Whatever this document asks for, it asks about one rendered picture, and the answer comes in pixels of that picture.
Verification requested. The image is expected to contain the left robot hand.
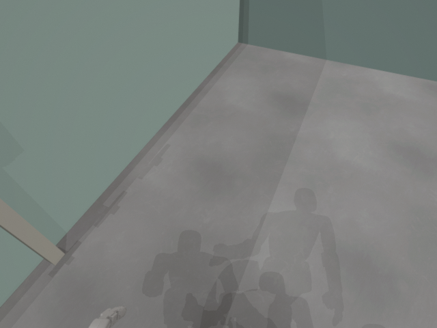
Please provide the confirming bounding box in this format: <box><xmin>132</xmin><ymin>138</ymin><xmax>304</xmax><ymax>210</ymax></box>
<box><xmin>89</xmin><ymin>306</ymin><xmax>127</xmax><ymax>328</ymax></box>

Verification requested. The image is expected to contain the panel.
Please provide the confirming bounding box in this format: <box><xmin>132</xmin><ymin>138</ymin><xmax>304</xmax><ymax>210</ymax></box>
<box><xmin>0</xmin><ymin>199</ymin><xmax>65</xmax><ymax>265</ymax></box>

